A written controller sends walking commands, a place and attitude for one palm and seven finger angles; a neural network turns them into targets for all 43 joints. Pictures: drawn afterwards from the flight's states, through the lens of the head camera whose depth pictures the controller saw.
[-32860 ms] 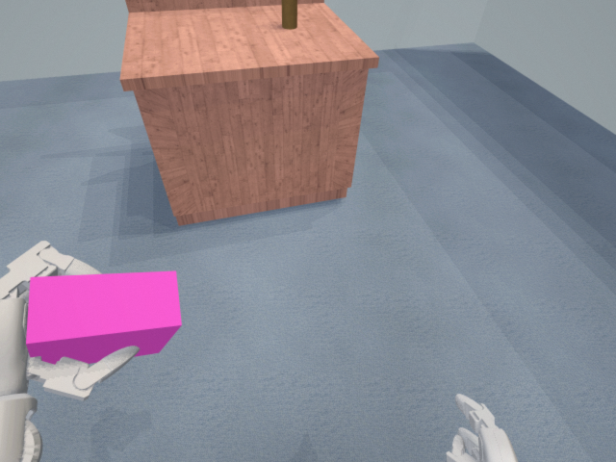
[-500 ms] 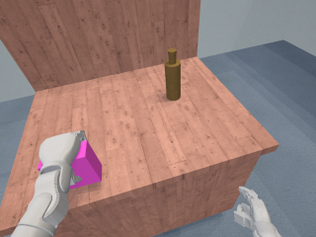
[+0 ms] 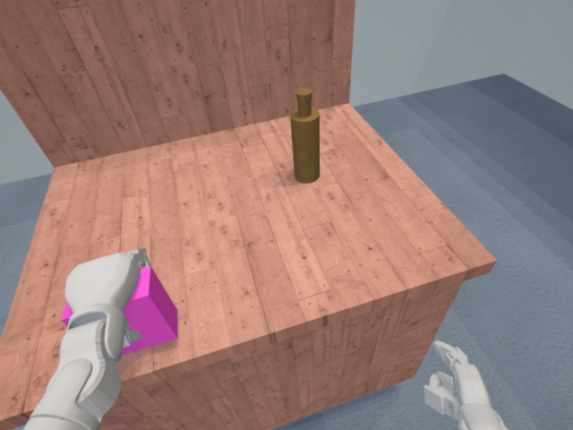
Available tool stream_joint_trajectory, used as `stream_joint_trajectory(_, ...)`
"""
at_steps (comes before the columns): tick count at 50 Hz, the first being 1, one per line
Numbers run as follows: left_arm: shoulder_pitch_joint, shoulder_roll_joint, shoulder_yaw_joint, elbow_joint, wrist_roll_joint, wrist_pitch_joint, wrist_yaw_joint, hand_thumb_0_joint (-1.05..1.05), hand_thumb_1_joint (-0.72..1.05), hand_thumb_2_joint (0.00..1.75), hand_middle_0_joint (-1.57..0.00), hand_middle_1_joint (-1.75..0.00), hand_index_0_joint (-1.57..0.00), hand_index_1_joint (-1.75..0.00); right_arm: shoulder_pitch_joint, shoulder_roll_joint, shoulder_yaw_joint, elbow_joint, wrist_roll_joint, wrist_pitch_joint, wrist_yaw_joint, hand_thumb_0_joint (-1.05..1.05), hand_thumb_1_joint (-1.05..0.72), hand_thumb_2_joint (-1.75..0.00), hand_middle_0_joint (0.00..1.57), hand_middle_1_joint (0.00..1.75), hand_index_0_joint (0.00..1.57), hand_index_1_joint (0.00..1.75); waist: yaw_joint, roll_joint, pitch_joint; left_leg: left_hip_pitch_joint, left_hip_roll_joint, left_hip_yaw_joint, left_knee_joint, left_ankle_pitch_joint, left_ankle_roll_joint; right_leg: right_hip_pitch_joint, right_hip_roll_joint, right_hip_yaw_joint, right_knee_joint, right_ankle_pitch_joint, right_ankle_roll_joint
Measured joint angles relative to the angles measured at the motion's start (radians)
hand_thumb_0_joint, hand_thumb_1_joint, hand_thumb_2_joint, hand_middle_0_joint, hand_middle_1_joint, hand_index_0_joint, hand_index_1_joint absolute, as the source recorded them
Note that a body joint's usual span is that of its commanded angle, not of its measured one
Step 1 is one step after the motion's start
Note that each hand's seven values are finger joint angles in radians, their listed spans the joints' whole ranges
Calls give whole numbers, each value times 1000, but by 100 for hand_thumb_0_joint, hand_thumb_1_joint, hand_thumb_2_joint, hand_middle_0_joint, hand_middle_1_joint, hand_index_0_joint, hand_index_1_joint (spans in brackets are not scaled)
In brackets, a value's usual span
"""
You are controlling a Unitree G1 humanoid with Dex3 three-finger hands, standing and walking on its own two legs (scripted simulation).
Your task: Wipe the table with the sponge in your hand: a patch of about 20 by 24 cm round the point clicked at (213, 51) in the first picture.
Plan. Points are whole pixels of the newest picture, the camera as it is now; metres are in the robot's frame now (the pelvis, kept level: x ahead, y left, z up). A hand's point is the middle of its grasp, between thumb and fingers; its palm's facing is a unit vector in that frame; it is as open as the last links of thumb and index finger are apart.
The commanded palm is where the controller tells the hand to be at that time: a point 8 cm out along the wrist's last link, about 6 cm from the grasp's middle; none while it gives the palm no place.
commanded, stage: lower the sponge onto the table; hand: left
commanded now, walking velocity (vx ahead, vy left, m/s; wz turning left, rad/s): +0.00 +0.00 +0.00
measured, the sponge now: (131, 321) +0.25 +0.29 +0.01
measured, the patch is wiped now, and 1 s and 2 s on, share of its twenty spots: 0.00 0.25 0.45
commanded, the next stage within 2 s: wipe forward along the first lane in 0.62 s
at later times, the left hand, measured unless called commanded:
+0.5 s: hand (129, 309) +0.25 +0.29 +0.03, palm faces -0.06 -0.08 -1.00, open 9.9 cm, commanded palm +0.23 +0.28 +0.09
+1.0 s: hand (130, 298) +0.27 +0.30 +0.03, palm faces -0.08 -0.05 -1.00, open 9.9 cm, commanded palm +0.26 +0.30 +0.07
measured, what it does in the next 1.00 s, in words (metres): stands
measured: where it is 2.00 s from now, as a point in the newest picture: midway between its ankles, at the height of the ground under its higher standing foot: outside the picture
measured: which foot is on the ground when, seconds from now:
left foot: down 0.00-1.00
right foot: down 0.00-1.00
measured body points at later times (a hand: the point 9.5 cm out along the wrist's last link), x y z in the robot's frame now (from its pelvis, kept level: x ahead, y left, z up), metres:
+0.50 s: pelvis +0.00 +0.00 +0.00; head +0.00 -0.04 +0.45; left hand +0.25 +0.29 +0.08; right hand +0.23 -0.22 -0.10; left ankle +0.02 +0.10 -0.74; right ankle +0.00 -0.06 -0.74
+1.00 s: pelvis -0.01 -0.01 -0.01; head -0.01 -0.04 +0.44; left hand +0.27 +0.29 +0.08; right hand +0.21 -0.23 -0.11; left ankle +0.02 +0.10 -0.74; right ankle +0.00 -0.06 -0.74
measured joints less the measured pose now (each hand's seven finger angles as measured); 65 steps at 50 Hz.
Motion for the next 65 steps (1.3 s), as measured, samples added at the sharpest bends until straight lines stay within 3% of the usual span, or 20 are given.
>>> stream_joint_trajectory(6, -7, -10, -4, 25, -3, 21, -1, -1, -48, 104, -75, -135, -76, -135, 8, -5, -2, -5, 4, 4, 4, 1, -90, -89, 20, 30, 20, 30, -9, 3, -5, -10, -2, 0, 3, -1, 1, -11, -2, 0, 7, -4, 1)
stream_joint_trajectory(18, 28, -25, 0, 35, 6, -6, 35, -1, -48, 104, -75, -135, -76, -135, 22, -6, -13, -1, 2, 2, 6, 1, -90, -89, 20, 30, 20, 30, -10, -6, -12, -25, 1, 4, 22, -14, 1, -26, 1, 4, 23, -13, 0)
stream_joint_trajectory(45, -72, -33, -11, 171, 24, -17, 50, -1, -49, 104, -76, -134, -78, -133, 40, -6, -14, 6, 17, 22, -1, 1, -90, -89, 20, 30, 20, 30, -11, -2, -40, -83, -1, -12, 57, -18, -2, -79, 0, -13, 54, -21, -2)
stream_joint_trajectory(54, -234, 9, 14, 363, 24, -53, 30, 0, -51, 107, -77, -133, -78, -133, 63, -10, -6, 14, 30, 36, -11, 1, -90, -89, 20, 30, 20, 30, -33, -12, -46, -137, 6, -22, 87, -17, -9, -128, 7, -26, 76, -18, -12)
stream_joint_trajectory(65, -353, 77, 89, 552, 34, -174, 35, 1, -53, 109, -78, -132, -79, -133, 148, -36, -30, 10, 36, 44, -4, 1, -90, -89, 20, 30, 20, 30, -69, -12, -64, -241, 22, -17, 154, -39, -9, -229, 23, -25, 128, -26, -21)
